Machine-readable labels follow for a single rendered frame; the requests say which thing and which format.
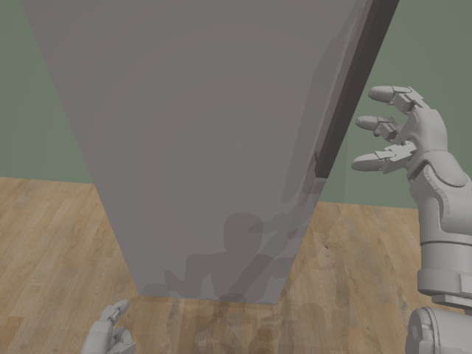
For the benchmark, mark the handle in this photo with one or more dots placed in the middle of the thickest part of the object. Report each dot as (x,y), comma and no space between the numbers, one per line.
(372,36)

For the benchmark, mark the robot right forearm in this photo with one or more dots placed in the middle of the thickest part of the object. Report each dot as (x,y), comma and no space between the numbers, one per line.
(443,194)

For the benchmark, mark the robot left hand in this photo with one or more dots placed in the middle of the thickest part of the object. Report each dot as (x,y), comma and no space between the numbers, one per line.
(102,339)

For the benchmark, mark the robot right hand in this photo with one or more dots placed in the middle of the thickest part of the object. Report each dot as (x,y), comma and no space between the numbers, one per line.
(424,131)

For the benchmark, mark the fridge door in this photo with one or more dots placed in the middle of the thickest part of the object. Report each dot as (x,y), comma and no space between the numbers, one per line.
(198,121)

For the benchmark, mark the right robot upper arm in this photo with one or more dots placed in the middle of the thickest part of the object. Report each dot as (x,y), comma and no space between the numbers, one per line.
(436,331)

